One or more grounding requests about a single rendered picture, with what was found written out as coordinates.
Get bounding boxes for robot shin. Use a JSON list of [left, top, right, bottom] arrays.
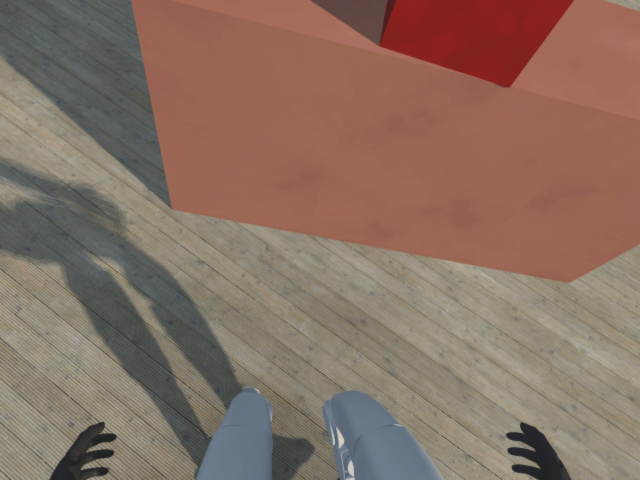
[[333, 392, 355, 480], [230, 387, 260, 405]]

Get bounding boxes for pedestal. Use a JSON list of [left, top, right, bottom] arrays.
[[131, 0, 640, 283]]

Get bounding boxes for robot right hand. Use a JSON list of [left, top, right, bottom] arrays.
[[506, 422, 571, 480]]

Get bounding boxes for left robot shin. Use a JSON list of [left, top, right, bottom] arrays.
[[230, 387, 260, 405]]

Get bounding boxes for right robot shin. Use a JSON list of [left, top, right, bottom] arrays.
[[333, 392, 355, 480]]

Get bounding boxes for robot left hand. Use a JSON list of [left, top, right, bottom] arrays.
[[49, 422, 117, 480]]

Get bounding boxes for carton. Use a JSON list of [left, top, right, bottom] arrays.
[[379, 0, 574, 88]]

